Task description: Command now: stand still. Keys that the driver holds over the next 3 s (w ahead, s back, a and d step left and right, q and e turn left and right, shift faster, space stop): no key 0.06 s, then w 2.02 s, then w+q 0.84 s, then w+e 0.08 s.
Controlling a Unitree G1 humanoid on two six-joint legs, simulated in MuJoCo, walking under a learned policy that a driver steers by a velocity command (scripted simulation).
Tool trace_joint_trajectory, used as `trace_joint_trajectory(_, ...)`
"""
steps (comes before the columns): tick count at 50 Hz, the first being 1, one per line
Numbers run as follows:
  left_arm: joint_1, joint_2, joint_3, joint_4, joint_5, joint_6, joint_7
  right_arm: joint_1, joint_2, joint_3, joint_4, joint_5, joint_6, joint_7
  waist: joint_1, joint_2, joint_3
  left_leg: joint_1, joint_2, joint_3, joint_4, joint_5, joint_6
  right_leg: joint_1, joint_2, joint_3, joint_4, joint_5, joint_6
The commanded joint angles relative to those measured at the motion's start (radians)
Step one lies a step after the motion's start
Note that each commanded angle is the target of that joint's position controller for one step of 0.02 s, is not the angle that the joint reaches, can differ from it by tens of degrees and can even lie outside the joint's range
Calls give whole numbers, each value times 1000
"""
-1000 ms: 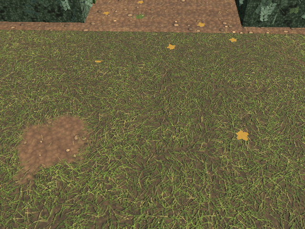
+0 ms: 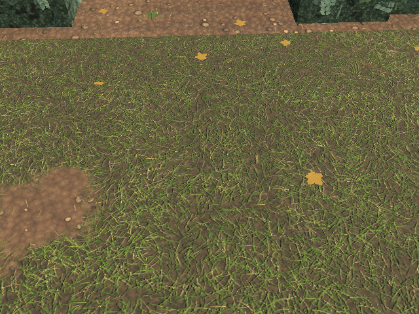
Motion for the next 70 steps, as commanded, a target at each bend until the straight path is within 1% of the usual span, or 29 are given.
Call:
trace_joint_trajectory(1,16,107,19,-28,0,-11,2,-31,-118,-25,-49,1,-12,-4,-5,6,-65,209,75,-65,-54,300,18,-148,-32,-21,-78,176,-10)
trace_joint_trajectory(4,34,109,19,-9,2,-7,0,-7,-115,-23,-27,2,-7,-6,-4,3,-55,205,70,-69,-78,180,14,-137,-34,-21,-99,91,-12)
trace_joint_trajectory(6,59,154,41,-3,35,-3,14,72,-185,-56,4,-25,-4,-32,-25,16,22,174,86,-120,-152,-293,73,-191,-19,-23,-91,-242,-62)
trace_joint_trajectory(8,10,97,38,-24,64,-20,34,184,-156,-55,44,-48,-18,-69,-61,58,81,209,196,-316,-261,-511,180,-271,-32,-20,7,-299,-93)
trace_joint_trajectory(10,-89,29,19,-58,70,-39,51,259,-98,-31,67,-24,-24,-102,-94,96,82,294,339,-494,-372,-481,268,-321,-50,-91,117,-169,-71)
trace_joint_trajectory(13,6,33,23,-30,64,-61,64,70,-133,-30,10,-6,-5,-110,23,61,97,24,248,-311,-392,-366,224,59,-49,-191,-30,-52,-93)
trace_joint_trajectory(15,165,58,29,25,72,-85,55,27,-127,-27,8,-44,2,-91,83,38,73,-113,174,-213,-262,-255,215,310,-55,-157,-83,62,-115)
trace_joint_trajectory(17,456,151,44,81,95,-100,58,-76,-30,-6,-49,-66,-30,-64,199,-238,47,-451,-33,-47,271,-217,85,560,-373,402,-289,124,-353)
trace_joint_trajectory(18,466,134,27,84,101,-98,55,-85,-21,-4,-45,-53,-50,-60,204,-172,148,-663,-6,-182,388,-286,103,607,-479,479,-367,167,-397)
trace_joint_trajectory(20,325,66,3,61,86,-91,41,13,-76,-24,5,-47,-49,-74,111,-64,130,-627,40,-163,536,-170,114,562,-413,294,-372,148,-322)
trace_joint_trajectory(24,265,-10,-38,54,77,-64,34,3,29,4,-11,-73,-14,-52,33,-70,153,-401,77,-38,391,72,105,278,-285,18,-439,302,-237)
trace_joint_trajectory(26,274,12,-45,63,76,-62,19,-103,65,29,-56,-61,-4,-34,42,-88,165,-234,53,22,205,157,80,115,-235,-62,-468,301,-225)
trace_joint_trajectory(30,355,62,-37,103,91,-62,1,-177,-21,27,-87,-46,-13,-42,37,-106,184,-184,18,4,78,200,53,125,-307,-32,-439,384,-237)
trace_joint_trajectory(34,318,106,-17,86,124,-52,-6,42,-108,-7,-26,-21,-31,-57,-96,-85,17,282,-58,80,137,238,102,-21,-226,-158,-79,809,-139)
trace_joint_trajectory(35,362,61,-26,88,130,-56,-20,305,-160,-18,46,-28,-33,-62,-160,46,-164,618,56,-91,131,432,183,-216,-129,-182,260,500,-77)
trace_joint_trajectory(36,527,-79,-67,75,142,-68,-58,567,-179,-7,77,-36,-30,-59,-161,268,-480,1007,327,-610,-83,155,414,-455,31,-132,584,-216,-43)
trace_joint_trajectory(37,248,17,-28,21,84,-72,-56,694,-144,-11,160,-83,-39,-54,-267,138,-186,834,321,-777,-239,-103,366,-695,52,-20,958,-303,-72)
trace_joint_trajectory(39,132,41,-17,-13,75,-92,8,322,-95,2,86,-49,-60,-63,-127,-17,57,284,308,-569,-290,-209,296,-614,-106,1,912,-46,-128)
trace_joint_trajectory(42,179,-78,-56,-46,112,-63,39,179,60,58,60,-49,-60,-77,3,-27,76,-36,285,-427,-380,-63,276,-422,-200,27,772,78,-134)
trace_joint_trajectory(49,82,-22,-69,-132,124,-14,-18,340,-5,52,129,-94,-98,-56,-16,-7,42,-170,129,-120,-279,164,234,-372,-181,-90,526,543,-51)
trace_joint_trajectory(52,-132,22,-62,-210,110,-27,4,590,39,80,212,-87,-96,-95,-129,-13,58,292,202,-257,-130,187,256,-825,-222,-1,262,738,-19)
trace_joint_trajectory(56,-236,13,-77,-244,121,-25,-11,609,40,108,193,-78,-63,-72,-140,27,103,-15,138,-229,-71,5,238,-491,-182,-108,140,847,-45)
trace_joint_trajectory(62,-387,14,-90,-280,110,-11,-15,731,-3,97,206,-46,-49,-100,-218,7,168,252,149,-304,82,63,195,-503,-201,-111,-156,662,-33)
trace_joint_trajectory(64,-307,66,-74,-216,101,-17,-7,715,-30,90,207,-53,-32,-88,-177,-4,126,187,120,-264,164,117,147,-245,-209,-121,-182,732,-42)
trace_joint_trajectory(66,66,160,-29,-77,78,-22,15,630,-62,83,185,-68,-11,-58,3,-71,62,40,69,-181,482,257,77,192,-200,-160,-288,877,-65)
trace_joint_trajectory(67,421,216,7,11,71,-24,35,676,-36,89,191,-92,-2,-16,129,-179,-122,-189,15,-103,755,268,6,687,-216,-198,-157,1004,-142)
trace_joint_trajectory(68,568,269,22,27,67,-20,11,877,100,114,219,-85,-5,7,74,-335,-498,-346,-91,-95,1260,-497,-68,1140,-456,26,272,1616,-435)
trace_joint_trajectory(69,609,245,23,59,109,-19,-9,674,-11,90,131,-55,-16,19,164,-203,-486,-563,-116,-123,1489,-593,-94,1159,-484,143,257,1598,-463)
trace_joint_trajectory(70,499,268,36,47,100,-18,-4,460,-40,76,18,-33,-37,21,167,-167,-338,-814,-78,-93,1486,-540,-75,1014,-499,219,94,1098,-430)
